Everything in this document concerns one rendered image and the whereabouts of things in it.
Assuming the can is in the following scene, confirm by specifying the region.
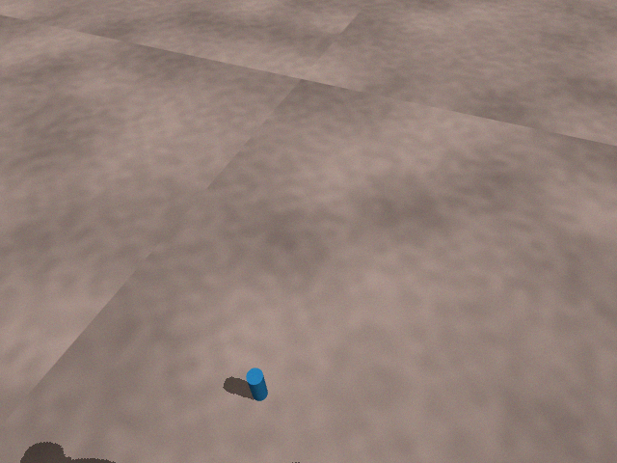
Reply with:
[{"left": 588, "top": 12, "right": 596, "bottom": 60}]
[{"left": 246, "top": 368, "right": 268, "bottom": 401}]

